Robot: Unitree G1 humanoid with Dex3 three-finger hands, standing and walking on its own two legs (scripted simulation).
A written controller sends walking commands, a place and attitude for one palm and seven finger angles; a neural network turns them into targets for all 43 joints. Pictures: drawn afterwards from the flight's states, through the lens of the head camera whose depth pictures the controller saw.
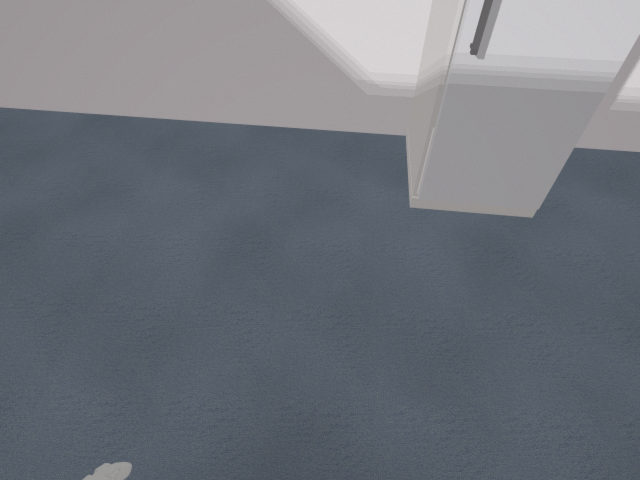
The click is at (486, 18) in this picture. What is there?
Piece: fridge door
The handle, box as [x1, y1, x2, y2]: [470, 0, 492, 54]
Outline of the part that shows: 492,0 484,0 473,42 470,43 471,54 476,54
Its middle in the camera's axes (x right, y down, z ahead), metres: +0.48 -0.71 +1.09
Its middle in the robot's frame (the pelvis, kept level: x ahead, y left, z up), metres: +1.33 -0.42 +0.16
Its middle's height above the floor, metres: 0.93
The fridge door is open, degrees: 0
